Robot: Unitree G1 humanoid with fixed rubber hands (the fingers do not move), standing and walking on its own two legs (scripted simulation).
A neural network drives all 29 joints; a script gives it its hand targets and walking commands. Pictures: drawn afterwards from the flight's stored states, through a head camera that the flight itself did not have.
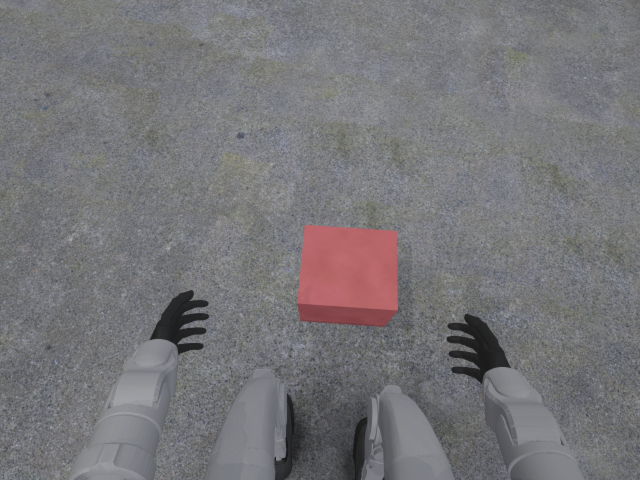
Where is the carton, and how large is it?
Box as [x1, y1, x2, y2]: [297, 225, 397, 326]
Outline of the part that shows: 305,225 297,301 300,320 383,326 397,310 396,231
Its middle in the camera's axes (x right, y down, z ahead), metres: +0.07 +0.10 +1.07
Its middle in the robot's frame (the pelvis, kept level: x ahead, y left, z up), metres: +0.53 -0.05 -0.59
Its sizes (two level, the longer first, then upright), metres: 0.245 0.214 0.204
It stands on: the floor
